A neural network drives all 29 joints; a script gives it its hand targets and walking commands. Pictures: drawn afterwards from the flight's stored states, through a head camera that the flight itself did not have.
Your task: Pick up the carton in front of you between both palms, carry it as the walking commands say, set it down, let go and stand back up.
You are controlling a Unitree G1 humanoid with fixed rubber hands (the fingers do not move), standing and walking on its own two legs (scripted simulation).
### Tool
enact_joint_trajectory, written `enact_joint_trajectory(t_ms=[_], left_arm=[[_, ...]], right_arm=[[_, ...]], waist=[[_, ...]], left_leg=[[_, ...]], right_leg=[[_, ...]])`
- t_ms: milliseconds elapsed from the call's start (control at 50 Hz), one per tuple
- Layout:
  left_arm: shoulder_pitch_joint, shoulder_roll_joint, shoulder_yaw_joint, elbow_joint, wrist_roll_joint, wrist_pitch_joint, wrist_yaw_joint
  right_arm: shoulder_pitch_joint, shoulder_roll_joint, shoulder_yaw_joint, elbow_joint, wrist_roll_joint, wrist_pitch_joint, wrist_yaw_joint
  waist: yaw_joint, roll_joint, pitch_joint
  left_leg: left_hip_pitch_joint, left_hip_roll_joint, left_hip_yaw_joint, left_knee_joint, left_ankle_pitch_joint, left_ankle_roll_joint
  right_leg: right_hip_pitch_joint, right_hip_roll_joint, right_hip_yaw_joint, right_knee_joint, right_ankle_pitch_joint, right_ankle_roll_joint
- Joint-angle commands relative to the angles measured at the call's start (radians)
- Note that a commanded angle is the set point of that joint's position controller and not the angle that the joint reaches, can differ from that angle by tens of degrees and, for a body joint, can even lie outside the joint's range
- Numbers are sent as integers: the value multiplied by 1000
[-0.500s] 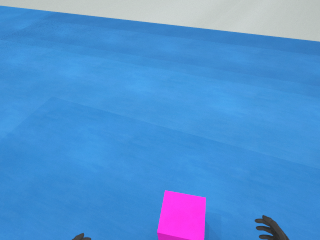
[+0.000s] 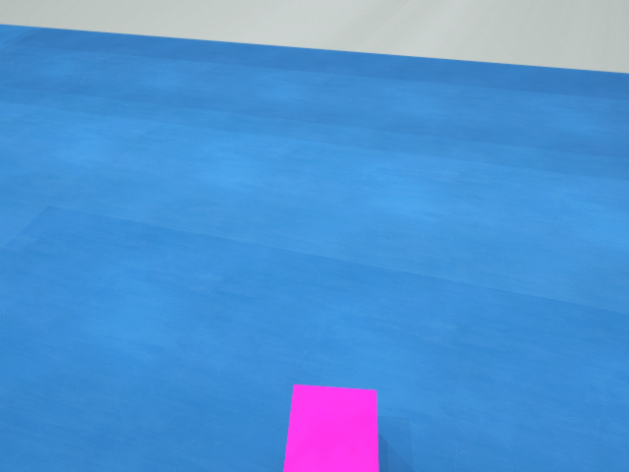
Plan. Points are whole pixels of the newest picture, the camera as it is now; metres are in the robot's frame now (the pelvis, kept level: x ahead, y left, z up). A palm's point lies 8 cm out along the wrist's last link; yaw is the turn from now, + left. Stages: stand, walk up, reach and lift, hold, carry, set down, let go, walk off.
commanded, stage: stand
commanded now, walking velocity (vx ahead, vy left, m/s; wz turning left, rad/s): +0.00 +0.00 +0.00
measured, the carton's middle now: (332, 444) +0.34 -0.01 -0.62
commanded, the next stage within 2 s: none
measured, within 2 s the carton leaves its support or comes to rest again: neither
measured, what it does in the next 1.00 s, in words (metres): stands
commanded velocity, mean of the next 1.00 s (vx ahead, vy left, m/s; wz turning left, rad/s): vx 0.00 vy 0.00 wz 0.00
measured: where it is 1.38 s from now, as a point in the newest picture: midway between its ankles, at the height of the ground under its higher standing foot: outside the picture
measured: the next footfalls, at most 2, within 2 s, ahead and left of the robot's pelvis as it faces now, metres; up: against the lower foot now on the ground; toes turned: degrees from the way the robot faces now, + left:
none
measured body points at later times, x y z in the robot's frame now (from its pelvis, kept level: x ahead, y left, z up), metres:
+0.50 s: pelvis -0.02 +0.00 +0.00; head -0.01 -0.01 +0.45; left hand +0.07 +0.26 -0.11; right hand +0.01 -0.28 -0.12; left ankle -0.12 +0.12 -0.71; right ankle -0.01 -0.11 -0.71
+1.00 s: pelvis -0.03 +0.01 +0.01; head -0.01 +0.01 +0.46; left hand +0.06 +0.27 -0.11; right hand -0.02 -0.26 -0.12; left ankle -0.12 +0.12 -0.71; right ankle -0.01 -0.11 -0.71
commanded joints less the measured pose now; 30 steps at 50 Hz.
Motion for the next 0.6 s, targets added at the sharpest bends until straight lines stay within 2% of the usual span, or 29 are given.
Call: enact_joint_trajectory(t_ms=[0,220,380,520,580], left_arm=[[50,121,32,-48,-1,-4,6],[51,123,34,-50,0,8,11],[52,116,36,-53,1,11,11],[55,122,39,-53,2,14,13],[47,116,39,-54,1,14,14]], right_arm=[[56,-121,-35,-44,-1,-5,-5],[72,-118,-41,-4,-5,9,-2],[79,-121,-43,27,-9,12,1],[86,-112,-45,52,-11,14,6],[93,-108,-43,64,-12,11,8]], waist=[[3,-12,19],[-1,-30,47],[-1,-20,71],[-2,-59,77],[-6,-49,80]], left_leg=[[32,25,-21,-62,436,30],[41,16,-13,-84,338,45],[47,30,-13,-108,337,60],[41,2,-12,-109,236,56],[56,12,-23,-129,251,60]], right_leg=[[9,-76,54,-93,509,-30],[-9,-73,78,-111,445,-34],[-22,-65,61,-109,400,-28],[-15,-86,122,-157,390,-40],[-27,-80,114,-156,376,-36]])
